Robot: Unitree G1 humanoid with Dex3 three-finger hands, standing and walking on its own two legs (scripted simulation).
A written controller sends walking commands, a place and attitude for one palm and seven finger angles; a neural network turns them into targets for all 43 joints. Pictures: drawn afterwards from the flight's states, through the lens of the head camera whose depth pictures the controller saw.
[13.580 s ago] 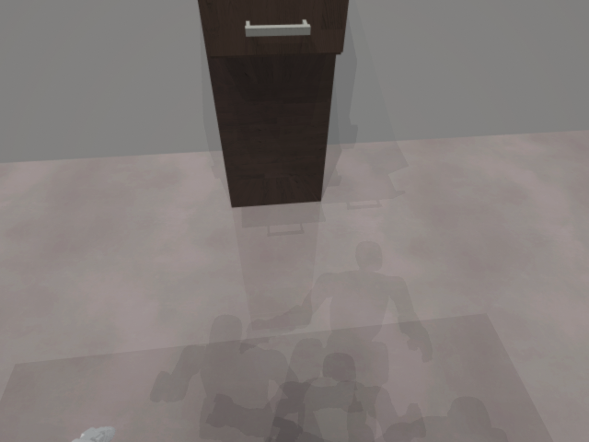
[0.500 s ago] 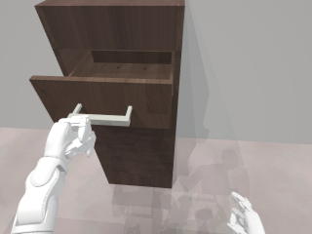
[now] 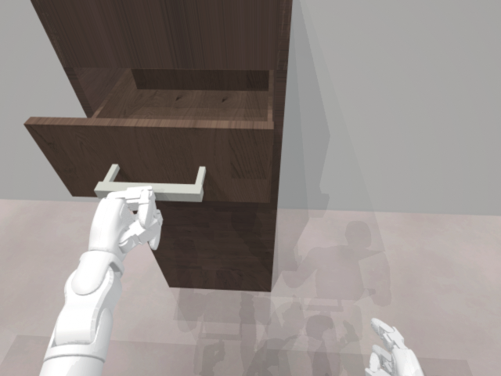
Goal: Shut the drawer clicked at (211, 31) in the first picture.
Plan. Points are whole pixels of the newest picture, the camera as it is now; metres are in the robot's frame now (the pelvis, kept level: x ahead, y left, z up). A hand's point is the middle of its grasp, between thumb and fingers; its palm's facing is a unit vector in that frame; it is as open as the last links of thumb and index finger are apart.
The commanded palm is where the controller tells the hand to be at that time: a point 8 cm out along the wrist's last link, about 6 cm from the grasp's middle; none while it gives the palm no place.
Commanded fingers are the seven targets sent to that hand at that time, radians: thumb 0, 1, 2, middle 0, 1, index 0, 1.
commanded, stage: bring the fist close to the handle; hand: left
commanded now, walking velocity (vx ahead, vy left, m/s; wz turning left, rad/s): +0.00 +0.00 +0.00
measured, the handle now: (153, 181) +0.38 +0.19 +0.12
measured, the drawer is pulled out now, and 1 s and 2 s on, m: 0.18 0.15 0.03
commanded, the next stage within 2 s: push the drawer shut in 0.26 s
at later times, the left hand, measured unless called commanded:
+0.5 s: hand (154, 223) +0.30 +0.17 +0.12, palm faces +0.04 -1.00 -0.04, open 3.3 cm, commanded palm +0.28 +0.21 +0.12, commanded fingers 0.00 0.90 0.90 -1.40 -1.60 -1.40 -1.60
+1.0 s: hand (163, 201) +0.34 +0.16 +0.12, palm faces +0.04 -1.00 -0.05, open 3.0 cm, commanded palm +0.34 +0.21 +0.12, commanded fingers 0.00 0.90 0.90 -1.40 -1.60 -1.40 -1.60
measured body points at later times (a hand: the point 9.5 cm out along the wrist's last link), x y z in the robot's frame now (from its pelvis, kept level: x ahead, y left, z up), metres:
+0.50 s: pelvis +0.00 -0.01 +0.00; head -0.01 -0.02 +0.45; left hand +0.29 +0.22 +0.12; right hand +0.17 -0.23 -0.08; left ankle -0.03 +0.11 -0.73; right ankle +0.01 -0.11 -0.73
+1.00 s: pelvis -0.03 -0.01 +0.00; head -0.02 -0.03 +0.45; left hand +0.33 +0.22 +0.12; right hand +0.12 -0.24 -0.11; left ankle -0.03 +0.11 -0.73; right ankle +0.01 -0.11 -0.73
